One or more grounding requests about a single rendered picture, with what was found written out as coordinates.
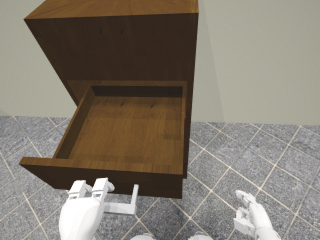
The cabinet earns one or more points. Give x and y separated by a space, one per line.
138 42

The handle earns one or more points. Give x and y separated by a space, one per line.
122 208

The robot left hand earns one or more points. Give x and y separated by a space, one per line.
81 216

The robot right hand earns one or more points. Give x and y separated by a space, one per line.
247 222

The robot right shin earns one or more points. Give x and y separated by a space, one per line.
199 233

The right robot forearm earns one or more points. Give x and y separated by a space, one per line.
266 234

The drawer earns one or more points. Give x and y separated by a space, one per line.
132 134

